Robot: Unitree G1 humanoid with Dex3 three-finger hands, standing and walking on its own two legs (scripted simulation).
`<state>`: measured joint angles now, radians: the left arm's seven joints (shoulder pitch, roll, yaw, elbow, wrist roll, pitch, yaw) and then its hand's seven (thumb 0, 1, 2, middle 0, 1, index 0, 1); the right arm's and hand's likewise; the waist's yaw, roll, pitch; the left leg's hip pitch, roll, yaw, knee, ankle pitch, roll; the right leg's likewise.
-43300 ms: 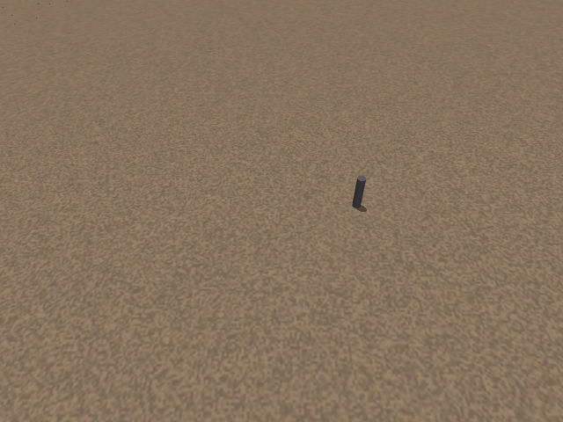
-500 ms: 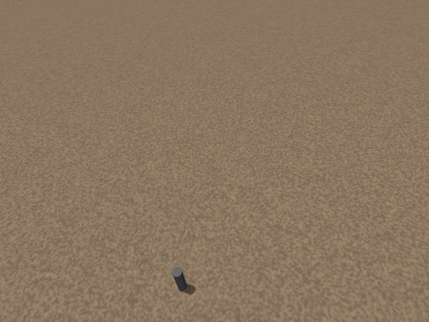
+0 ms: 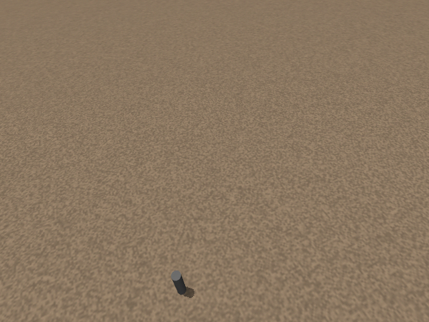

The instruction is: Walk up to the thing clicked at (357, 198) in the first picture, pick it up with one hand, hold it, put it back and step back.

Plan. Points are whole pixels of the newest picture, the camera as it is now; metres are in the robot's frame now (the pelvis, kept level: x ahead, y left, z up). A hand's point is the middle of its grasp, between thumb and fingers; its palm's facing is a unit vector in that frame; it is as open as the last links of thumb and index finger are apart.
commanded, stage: stand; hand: left
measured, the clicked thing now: (179, 283) +0.43 +0.20 -0.69
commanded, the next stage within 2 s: step back in 0.46 s
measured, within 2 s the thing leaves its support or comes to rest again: neither
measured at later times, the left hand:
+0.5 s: hand out of the picture +0.08 +0.25 -0.16, palm faces +0.02 -0.94 -0.34, open 7.4 cm
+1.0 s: hand out of the picture +0.05 +0.32 -0.18, palm faces -0.07 -0.94 -0.34, open 7.4 cm
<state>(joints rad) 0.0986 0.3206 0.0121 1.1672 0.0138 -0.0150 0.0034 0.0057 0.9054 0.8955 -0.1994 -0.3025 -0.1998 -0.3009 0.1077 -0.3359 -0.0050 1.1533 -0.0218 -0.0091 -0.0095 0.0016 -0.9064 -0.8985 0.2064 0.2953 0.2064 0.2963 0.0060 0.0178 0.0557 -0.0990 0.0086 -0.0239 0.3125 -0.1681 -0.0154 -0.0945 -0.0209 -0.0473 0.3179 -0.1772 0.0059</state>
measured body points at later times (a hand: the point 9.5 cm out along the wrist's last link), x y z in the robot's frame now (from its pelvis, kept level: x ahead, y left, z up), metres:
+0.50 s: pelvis +0.00 +0.00 +0.00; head +0.01 -0.01 +0.45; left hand +0.07 +0.30 -0.13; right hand +0.08 -0.30 -0.14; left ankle +0.00 +0.13 -0.75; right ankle +0.00 -0.12 -0.75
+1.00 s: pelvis -0.08 +0.07 -0.02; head +0.00 +0.09 +0.42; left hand +0.05 +0.37 -0.16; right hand -0.02 -0.25 -0.13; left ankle -0.06 +0.14 -0.75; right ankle -0.12 -0.07 -0.68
